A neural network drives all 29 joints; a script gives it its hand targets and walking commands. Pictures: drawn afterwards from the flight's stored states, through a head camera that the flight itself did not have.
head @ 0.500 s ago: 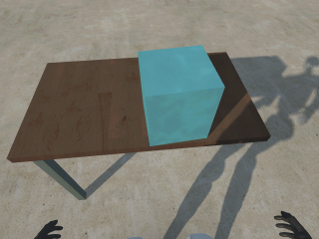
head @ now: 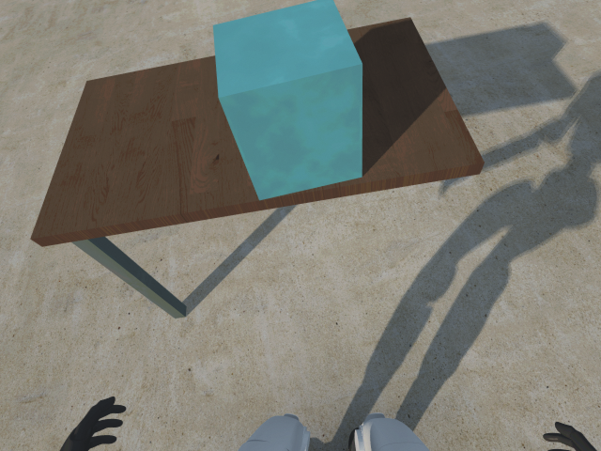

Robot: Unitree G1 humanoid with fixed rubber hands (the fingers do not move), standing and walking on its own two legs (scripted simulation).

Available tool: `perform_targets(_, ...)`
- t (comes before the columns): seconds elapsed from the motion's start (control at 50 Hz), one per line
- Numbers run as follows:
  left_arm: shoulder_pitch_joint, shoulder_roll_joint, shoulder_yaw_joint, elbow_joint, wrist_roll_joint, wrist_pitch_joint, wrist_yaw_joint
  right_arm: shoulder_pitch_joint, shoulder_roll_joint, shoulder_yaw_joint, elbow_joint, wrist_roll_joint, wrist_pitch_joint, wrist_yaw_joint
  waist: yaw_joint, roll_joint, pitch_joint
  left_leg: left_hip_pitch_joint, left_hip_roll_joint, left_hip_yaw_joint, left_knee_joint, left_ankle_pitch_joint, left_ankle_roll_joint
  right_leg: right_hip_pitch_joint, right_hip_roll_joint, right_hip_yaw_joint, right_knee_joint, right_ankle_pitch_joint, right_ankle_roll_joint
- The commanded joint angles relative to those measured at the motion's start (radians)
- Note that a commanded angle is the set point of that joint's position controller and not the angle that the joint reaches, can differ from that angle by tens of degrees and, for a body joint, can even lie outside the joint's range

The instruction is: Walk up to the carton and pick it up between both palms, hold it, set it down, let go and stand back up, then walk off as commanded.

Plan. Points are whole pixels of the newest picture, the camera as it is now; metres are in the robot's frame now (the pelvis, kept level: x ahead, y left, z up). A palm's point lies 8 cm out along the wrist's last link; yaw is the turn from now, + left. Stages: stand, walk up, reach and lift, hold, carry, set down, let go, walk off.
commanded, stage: walk off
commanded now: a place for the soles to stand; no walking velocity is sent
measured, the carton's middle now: (292, 106) +0.68 +0.05 +0.01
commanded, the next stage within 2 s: none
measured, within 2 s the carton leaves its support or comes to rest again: neither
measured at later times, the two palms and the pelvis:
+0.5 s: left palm out of the picture -0.09 +0.43 -0.07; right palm out of the picture -0.18 -0.25 -0.09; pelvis -0.21 +0.08 +0.00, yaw +5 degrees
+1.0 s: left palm out of the picture -0.41 +0.39 -0.07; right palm out of the picture -0.28 -0.26 -0.09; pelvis -0.40 +0.06 +0.01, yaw +4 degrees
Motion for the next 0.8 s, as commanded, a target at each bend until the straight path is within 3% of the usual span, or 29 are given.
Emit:
perform_targets(0.0,-0.003,0.208,0.080,-0.079,0.007,-0.007,0.030,0.101,-0.161,-0.044,-0.014,0.009,-0.008,-0.019,0.045,-0.152,-0.283,-0.107,0.014,-0.022,0.145,-0.051,-0.053,0.351,-0.343,0.408,-0.301,0.308,0.045)
perform_targets(0.02,-0.012,0.217,0.076,-0.064,0.002,-0.010,0.025,0.126,-0.179,-0.049,-0.016,0.004,-0.006,-0.020,0.034,-0.167,-0.267,-0.101,0.032,-0.014,0.165,-0.070,-0.062,0.293,-0.353,0.379,-0.315,0.203,-0.001)
perform_targets(0.04,-0.037,0.221,0.081,-0.073,0.009,-0.006,0.024,0.139,-0.183,-0.049,-0.009,-0.006,-0.005,-0.015,0.029,-0.166,-0.229,-0.092,0.024,-0.022,0.180,-0.076,-0.054,0.217,-0.368,0.420,-0.351,0.054,-0.029)
perform_targets(0.06,-0.057,0.212,0.074,-0.064,0.010,-0.008,0.027,0.110,-0.194,-0.047,-0.008,0.006,-0.004,-0.016,0.032,-0.175,-0.164,-0.121,0.032,-0.050,0.207,-0.055,-0.057,0.180,-0.352,0.406,-0.371,-0.038,-0.028)
perform_targets(0.1,-0.103,0.233,0.082,-0.080,0.011,0.000,0.020,0.167,-0.208,-0.053,0.000,0.004,0.001,0.000,0.001,-0.174,-0.105,-0.048,0.018,-0.010,0.229,-0.052,-0.050,0.012,-0.348,0.366,-0.425,-0.216,-0.045)
perform_targets(0.16,-0.121,0.250,0.084,-0.084,0.022,0.010,0.013,0.197,-0.205,-0.056,0.009,0.001,0.004,0.006,-0.011,-0.255,-0.088,0.044,0.048,0.044,0.094,-0.101,-0.041,-0.093,-0.326,0.338,-0.429,-0.290,-0.075)
perform_targets(0.24,-0.066,0.264,0.099,-0.101,0.030,0.030,0.004,0.275,-0.209,-0.066,0.015,-0.011,-0.005,0.028,-0.013,-0.328,-0.204,0.103,0.053,0.129,-0.161,-0.148,-0.020,0.001,-0.296,0.302,-0.416,-0.400,-0.041)
perform_targets(0.28,-0.096,0.270,0.101,-0.076,0.020,0.035,0.004,0.350,-0.192,-0.067,0.047,-0.010,-0.012,0.032,-0.048,-0.341,-0.272,0.200,0.071,0.176,-0.287,-0.065,0.007,-0.025,-0.300,0.266,-0.358,-0.383,-0.020)
perform_targets(0.3,-0.121,0.263,0.102,-0.072,0.022,0.041,0.010,0.393,-0.190,-0.072,0.062,-0.015,-0.016,0.034,-0.080,-0.298,-0.332,0.271,0.096,0.111,-0.422,-0.069,0.027,-0.050,-0.266,0.207,-0.232,-0.409,0.004)
perform_targets(0.32,-0.075,0.219,0.097,-0.067,0.023,0.052,0.012,0.378,-0.191,-0.066,0.058,-0.041,-0.020,0.036,-0.077,-0.127,-0.308,0.226,0.115,-0.009,-0.531,-0.217,0.067,-0.145,-0.183,0.160,-0.066,-0.499,0.034)
perform_targets(0.34,-0.075,0.144,0.089,-0.047,-0.004,0.052,0.012,0.286,-0.269,-0.078,0.045,-0.063,-0.023,0.030,-0.087,0.192,-0.203,0.072,0.329,-0.478,-0.745,-0.425,0.153,-0.315,0.103,0.024,0.404,-0.368,0.090)
perform_targets(0.36,-0.097,0.184,0.111,-0.070,0.004,0.060,0.024,0.129,-0.294,-0.076,-0.010,-0.063,-0.031,0.022,-0.052,0.101,-0.113,-0.222,0.429,-0.749,-0.899,-0.580,0.198,-0.298,0.156,0.250,0.594,-0.289,0.097)
perform_targets(0.38,-0.060,0.226,0.103,-0.039,-0.002,0.056,0.026,0.021,-0.284,-0.068,-0.033,-0.054,-0.036,0.009,-0.008,0.063,-0.051,-0.345,0.396,-0.697,-0.906,-0.574,0.165,-0.184,0.155,0.303,0.699,-0.244,0.108)
perform_targets(0.42,0.088,0.204,0.085,0.056,-0.021,0.059,0.010,-0.138,-0.226,-0.058,-0.061,-0.042,-0.040,-0.015,0.079,-0.027,-0.059,-0.269,0.300,-0.437,-0.807,-0.300,0.082,-0.085,0.123,0.265,0.771,-0.110,0.109)
perform_targets(0.44,0.164,0.213,0.086,0.093,-0.021,0.063,0.010,-0.171,-0.216,-0.047,-0.057,-0.032,-0.047,-0.012,0.094,-0.021,-0.121,-0.204,0.288,-0.332,-0.764,-0.221,0.077,-0.080,0.134,0.235,0.809,-0.083,0.105)
perform_targets(0.48,0.206,0.213,0.102,0.138,-0.026,0.073,0.016,-0.148,-0.183,-0.053,-0.059,-0.027,-0.044,-0.009,0.073,0.063,-0.172,-0.076,0.218,-0.223,-0.786,-0.154,-0.016,-0.078,0.174,0.154,0.837,-0.090,0.114)
perform_targets(0.5,0.183,0.203,0.100,0.126,-0.024,0.063,0.012,-0.112,-0.171,-0.052,-0.065,-0.032,-0.044,-0.014,0.049,0.026,-0.174,-0.020,0.241,-0.240,-0.716,-0.123,0.070,-0.110,0.141,0.191,0.797,-0.091,0.129)
perform_targets(0.52,0.179,0.201,0.094,0.134,-0.011,0.063,0.006,-0.087,-0.164,-0.061,-0.067,-0.027,-0.045,-0.020,0.042,0.019,-0.197,0.017,0.254,-0.239,-0.714,-0.101,0.068,-0.098,0.146,0.174,0.820,-0.105,0.127)
perform_targets(0.56,0.158,0.178,0.091,0.135,-0.010,0.061,0.001,-0.031,-0.146,-0.065,-0.048,-0.004,-0.041,-0.025,0.013,-0.005,-0.169,0.106,0.253,-0.251,-0.707,-0.114,0.060,-0.106,0.117,0.185,0.692,-0.121,0.123)
perform_targets(0.58,0.148,0.175,0.084,0.117,-0.006,0.056,0.000,-0.007,-0.138,-0.062,-0.033,-0.009,-0.042,-0.026,0.001,0.016,-0.201,0.217,0.267,-0.265,-0.681,-0.035,0.096,-0.134,0.085,0.199,0.613,-0.151,0.120)
perform_targets(0.6,0.133,0.182,0.090,0.131,-0.010,0.059,0.000,-0.007,-0.141,-0.067,-0.045,-0.007,-0.033,-0.023,-0.008,0.034,-0.190,0.235,0.250,-0.245,-0.698,-0.019,0.092,-0.102,0.074,0.176,0.520,-0.161,0.130)
perform_targets(0.62,0.196,0.165,0.079,0.150,-0.009,0.055,-0.005,0.019,-0.160,-0.079,-0.028,-0.011,-0.030,-0.020,0.001,0.084,-0.241,0.294,0.249,-0.229,-0.722,-0.093,0.075,-0.044,0.043,0.131,0.331,-0.234,0.109)
perform_targets(0.66,0.272,0.170,0.085,0.193,0.002,0.056,-0.017,-0.004,-0.177,-0.093,-0.020,-0.016,-0.020,-0.012,0.029,0.155,-0.265,0.348,0.198,-0.166,-0.843,-0.139,-0.051,0.111,0.078,-0.021,0.061,-0.341,0.086)
perform_targets(0.68,0.321,0.166,0.090,0.209,0.001,0.056,-0.027,-0.015,-0.188,-0.100,-0.006,-0.025,-0.014,-0.006,0.039,0.233,-0.259,0.327,0.205,-0.122,-0.882,-0.153,-0.055,0.183,0.072,-0.093,-0.071,-0.401,0.090)
perform_targets(0.7,0.374,0.162,0.091,0.246,-0.005,0.050,-0.024,-0.048,-0.214,-0.100,-0.007,-0.040,-0.002,-0.002,0.061,0.234,-0.232,0.311,0.206,-0.147,-0.897,-0.146,-0.051,0.248,0.076,-0.122,-0.204,-0.386,0.085)
perform_targets(0.72,0.422,0.151,0.105,0.267,-0.009,0.053,-0.024,-0.076,-0.204,-0.102,0.003,-0.042,0.010,-0.005,0.098,0.210,-0.195,0.287,0.139,-0.022,-0.809,-0.095,-0.102,0.300,0.066,-0.157,-0.391,-0.304,0.062)
perform_targets(0.74,0.472,0.141,0.113,0.264,-0.002,0.057,-0.024,-0.082,-0.173,-0.104,-0.019,-0.050,0.010,-0.022,0.145,0.084,-0.147,0.256,0.055,0.018,-0.559,-0.042,-0.119,0.300,0.005,-0.055,-0.583,-0.224,0.011)
perform_targets(0.76,0.334,0.144,0.100,0.219,-0.004,0.051,-0.018,-0.040,-0.124,-0.095,0.014,-0.020,0.012,-0.024,0.115,-0.258,-0.102,0.179,-0.025,0.046,-0.065,-0.166,-0.063,0.111,-0.118,0.257,-0.560,-0.199,-0.007)
perform_targets(0.78,0.170,0.192,0.087,0.122,0.011,0.045,-0.005,-0.002,-0.138,-0.091,0.004,-0.006,0.003,-0.031,0.061,-0.224,-0.064,-0.079,-0.078,0.069,0.166,-0.092,-0.074,0.004,-0.265,0.491,-0.490,-0.262,-0.029)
